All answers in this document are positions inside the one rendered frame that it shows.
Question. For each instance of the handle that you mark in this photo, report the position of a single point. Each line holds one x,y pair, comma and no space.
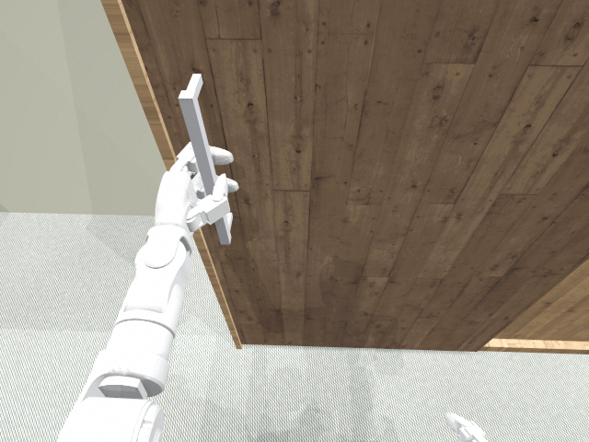
188,101

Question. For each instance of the robot right hand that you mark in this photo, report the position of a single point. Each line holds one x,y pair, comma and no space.
465,430

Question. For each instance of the robot left hand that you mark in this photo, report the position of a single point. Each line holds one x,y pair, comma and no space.
178,193

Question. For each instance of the wardrobe door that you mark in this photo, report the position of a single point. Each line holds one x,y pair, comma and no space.
562,314
412,174

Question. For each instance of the robot left upper arm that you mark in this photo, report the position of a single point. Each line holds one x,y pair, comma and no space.
103,419

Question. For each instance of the robot left forearm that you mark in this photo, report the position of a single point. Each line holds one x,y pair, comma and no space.
134,364

